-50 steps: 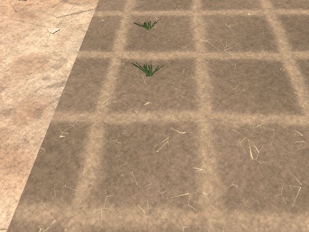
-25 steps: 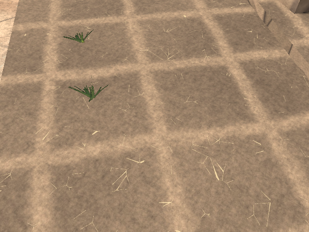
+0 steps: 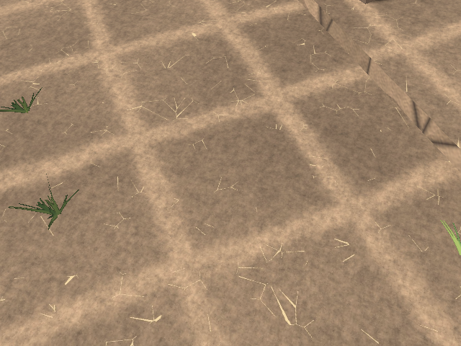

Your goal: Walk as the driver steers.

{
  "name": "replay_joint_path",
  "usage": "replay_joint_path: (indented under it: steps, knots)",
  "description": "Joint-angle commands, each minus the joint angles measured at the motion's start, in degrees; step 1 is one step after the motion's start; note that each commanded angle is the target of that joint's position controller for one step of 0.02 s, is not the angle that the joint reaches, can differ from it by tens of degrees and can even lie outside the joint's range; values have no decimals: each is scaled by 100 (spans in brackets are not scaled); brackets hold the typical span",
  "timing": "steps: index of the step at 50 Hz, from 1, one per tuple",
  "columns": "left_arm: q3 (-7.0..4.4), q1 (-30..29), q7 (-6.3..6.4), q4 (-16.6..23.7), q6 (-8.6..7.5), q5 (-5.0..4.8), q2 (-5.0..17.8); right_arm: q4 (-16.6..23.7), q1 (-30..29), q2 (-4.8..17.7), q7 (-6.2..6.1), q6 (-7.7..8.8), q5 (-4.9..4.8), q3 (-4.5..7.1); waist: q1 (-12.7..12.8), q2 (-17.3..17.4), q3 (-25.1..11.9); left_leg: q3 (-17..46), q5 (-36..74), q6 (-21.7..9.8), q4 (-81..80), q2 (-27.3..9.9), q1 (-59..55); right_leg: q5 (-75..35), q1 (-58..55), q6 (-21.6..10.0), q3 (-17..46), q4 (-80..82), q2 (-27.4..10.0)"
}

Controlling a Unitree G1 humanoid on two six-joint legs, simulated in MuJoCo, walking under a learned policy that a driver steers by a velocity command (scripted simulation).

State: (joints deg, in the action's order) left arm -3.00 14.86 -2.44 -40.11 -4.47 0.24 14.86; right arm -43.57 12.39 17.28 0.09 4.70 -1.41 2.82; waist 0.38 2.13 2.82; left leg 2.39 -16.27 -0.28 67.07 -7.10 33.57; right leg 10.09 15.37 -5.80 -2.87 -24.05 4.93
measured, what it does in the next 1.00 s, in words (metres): walks ahead, turning left: left foot, then right foot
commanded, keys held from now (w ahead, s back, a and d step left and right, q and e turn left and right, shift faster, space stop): w+q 0.72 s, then w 0.28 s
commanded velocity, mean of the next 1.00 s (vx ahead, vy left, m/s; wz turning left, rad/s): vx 0.50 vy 0.00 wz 0.40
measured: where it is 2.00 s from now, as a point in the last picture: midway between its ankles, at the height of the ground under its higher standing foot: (161, 183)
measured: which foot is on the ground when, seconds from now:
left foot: up 0.00-0.36, down 0.38-0.88, up 0.90-1.00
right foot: down 0.00-0.40, up 0.42-0.84, down 0.86-1.00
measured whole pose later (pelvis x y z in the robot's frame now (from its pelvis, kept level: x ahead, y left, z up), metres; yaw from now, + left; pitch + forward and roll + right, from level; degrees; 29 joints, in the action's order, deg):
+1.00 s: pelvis +0.57 +0.12 +0.00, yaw +28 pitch +2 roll -1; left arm -2.9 13.5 -1.3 -41.5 -6.1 0.3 15.1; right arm -41.0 17.5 16.6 -0.1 2.7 -0.9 2.6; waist 0.3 2.4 0.1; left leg 4.5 -21.4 -2.0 67.0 1.3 25.3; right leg 10.5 18.4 -2.5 -0.5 -27.2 2.7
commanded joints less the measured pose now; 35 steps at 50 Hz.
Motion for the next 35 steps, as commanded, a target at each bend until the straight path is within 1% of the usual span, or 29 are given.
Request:
replay_joint_path:
  steps: [1,3,5,7,10,13,14,15,16,17,18,19,20,21,22,23,24,25,26,28,30,32,34,35]
  knots:
    - [-215,-70,57,210,-232,38,755,155,372,386,-36,-123,22,121,-136,-395,-410,259,719,87,-323,-224,370,-1749,-483,-895,1113,1439,-1695]
    - [-209,50,117,84,-226,56,726,207,95,348,-31,-125,11,124,-17,-423,-234,387,1327,122,-854,-109,708,-1825,-685,-733,716,1525,-1600]
    - [-200,56,160,17,-219,55,736,235,-91,306,14,-86,2,125,70,-463,-165,414,1993,97,-1529,31,728,-1741,-860,-550,364,1579,-1519]
    - [-201,73,191,-55,-211,43,785,305,-364,224,75,-55,9,96,192,-479,-49,265,2426,56,-2154,126,683,-1628,-1012,-430,135,1657,-1537]
    - [-222,304,229,-249,-158,11,851,508,-823,95,182,-36,17,34,413,-428,183,74,2448,-38,-2747,176,916,-1774,-1541,-384,-52,1627,-1741]
    - [-253,471,266,-396,-32,-36,924,778,-1169,51,317,-18,27,3,516,-398,288,-181,1875,-176,-3060,253,1228,-2314,-2194,-374,-182,1301,-1966]
    - [-266,461,288,-414,20,-54,967,866,-1219,60,364,-15,26,5,487,-426,272,-307,1585,-245,-3122,313,1210,-2698,-2339,-343,-233,1122,-2019]
    - [-279,378,316,-400,67,-61,1035,928,-1166,97,398,-20,20,23,389,-496,178,-472,1293,-342,-3188,433,981,-3442,-2389,-280,-333,862,-2024]
    - [-302,301,352,-371,106,-69,1133,957,-1019,177,412,-38,21,64,263,-633,-26,-679,995,-452,-3172,623,584,-4467,-2411,-212,-429,505,-2008]
    - [-324,248,395,-345,146,-76,1228,940,-716,305,407,-66,25,131,68,-788,-298,-856,711,-577,-3120,844,63,-5460,-2408,-142,-515,-12,-1985]
    - [-331,176,431,-325,186,-75,1284,829,-67,534,382,-86,18,252,-311,-819,-680,-925,661,-744,-3220,1064,-836,-5947,-2199,-45,-618,-918,-1897]
    - [-297,78,457,-277,174,-102,1238,650,845,861,298,-101,12,424,-843,-611,-1147,-654,1127,-1003,-3657,1098,-2362,-5300,-1393,164,-740,-2252,-1662]
    - [-122,482,419,-59,55,38,714,566,1459,1503,172,-146,46,602,-768,583,-1829,1621,1213,-1750,-3616,-310,-4595,-1833,806,488,-737,-4441,-1003]
    - [38,634,291,65,-170,65,413,676,1354,1479,188,-78,27,531,-475,1062,-2636,4525,597,-2585,-4530,-1270,-5784,2323,2418,627,454,-5822,0]
    - [-84,-16,180,189,-336,-149,889,686,1346,1055,190,-67,62,424,-809,498,-2305,3971,259,-2236,-4798,-1093,-5625,1997,3024,495,1088,-5965,-411]
    - [-60,-360,147,345,-410,-244,907,711,1033,852,182,-60,47,363,-663,155,-1489,3120,488,-1985,-4869,-889,-4767,1506,3134,407,960,-5526,-655]
    - [-56,-442,180,347,-425,-127,842,783,631,740,187,-65,29,322,-366,-360,-947,2535,1043,-1809,-4957,-640,-3826,1194,2917,432,862,-4940,-882]
    - [-113,-393,216,326,-372,-7,911,875,330,568,174,-66,56,263,-155,-328,-711,2133,1587,-1729,-5086,-446,-3177,987,2540,501,830,-4512,-1048]
    - [-133,-261,217,316,-292,28,904,951,170,538,155,-73,99,240,8,-165,-610,1973,1831,-1730,-5232,-307,-2719,869,2226,582,820,-4340,-1106]
    - [-109,-102,251,283,-167,77,766,921,105,626,103,-47,90,265,126,-36,-534,1641,2372,-1773,-5362,-164,-2192,699,2014,801,675,-3925,-1109]
    - [-58,-390,291,380,-108,95,638,844,199,771,28,-45,80,301,71,5,-398,1294,2561,-1693,-5401,19,-1839,210,1990,980,556,-3227,-1030]
    - [2,-864,292,478,-114,89,502,762,342,817,-30,-85,32,316,-119,131,-354,1054,2281,-1465,-5301,272,-1709,-621,1802,1032,507,-2253,-874]
    - [37,-1302,247,559,-152,43,434,694,523,834,-62,-135,6,321,-336,262,-380,1060,1840,-1295,-5164,376,-1711,-1262,1503,1031,471,-1382,-653]
    - [29,-1472,219,601,-174,5,464,657,631,862,-69,-155,1,328,-422,299,-399,1185,1656,-1260,-5116,332,-1782,-1415,1397,1029,471,-1126,-561]
Velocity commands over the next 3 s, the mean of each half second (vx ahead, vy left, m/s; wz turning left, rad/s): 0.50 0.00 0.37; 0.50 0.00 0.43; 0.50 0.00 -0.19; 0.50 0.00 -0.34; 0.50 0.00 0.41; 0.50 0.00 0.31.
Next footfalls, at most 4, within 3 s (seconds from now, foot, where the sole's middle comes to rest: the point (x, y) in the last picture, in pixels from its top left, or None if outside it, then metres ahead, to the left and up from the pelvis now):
0.38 left None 0.37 0.17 -0.78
0.86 right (228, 269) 0.69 0.07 -0.78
1.34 left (126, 236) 0.81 0.41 -0.78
1.84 right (193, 158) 1.14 0.20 -0.78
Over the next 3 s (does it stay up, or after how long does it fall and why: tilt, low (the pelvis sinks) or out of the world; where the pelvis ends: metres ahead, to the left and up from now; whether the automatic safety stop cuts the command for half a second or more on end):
stays up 1.60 0.46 -0.01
